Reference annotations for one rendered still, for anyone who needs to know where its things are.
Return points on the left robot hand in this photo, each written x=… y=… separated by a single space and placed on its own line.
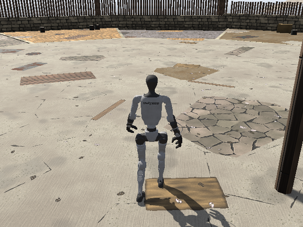
x=129 y=130

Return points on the left robot foot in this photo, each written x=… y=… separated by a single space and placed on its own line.
x=139 y=197

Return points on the robot left forearm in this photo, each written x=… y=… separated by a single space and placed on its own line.
x=129 y=121

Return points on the left robot upper arm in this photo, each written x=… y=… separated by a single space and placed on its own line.
x=134 y=106

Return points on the right robot upper arm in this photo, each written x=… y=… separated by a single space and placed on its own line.
x=168 y=107

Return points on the right robot hand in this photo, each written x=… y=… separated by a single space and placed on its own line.
x=178 y=142

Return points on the robot right forearm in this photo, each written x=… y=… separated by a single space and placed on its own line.
x=175 y=127

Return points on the robot left shin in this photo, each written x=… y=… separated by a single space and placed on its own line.
x=140 y=179

